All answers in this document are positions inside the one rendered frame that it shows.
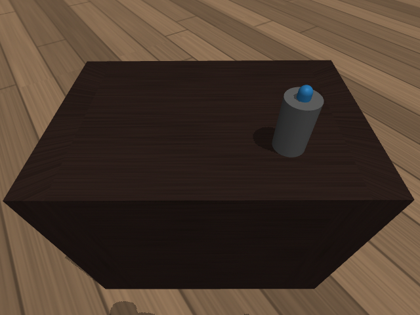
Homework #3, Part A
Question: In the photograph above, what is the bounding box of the bottle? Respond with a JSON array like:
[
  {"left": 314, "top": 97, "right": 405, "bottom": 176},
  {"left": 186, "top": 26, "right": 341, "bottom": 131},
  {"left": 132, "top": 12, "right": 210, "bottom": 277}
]
[{"left": 272, "top": 85, "right": 324, "bottom": 158}]

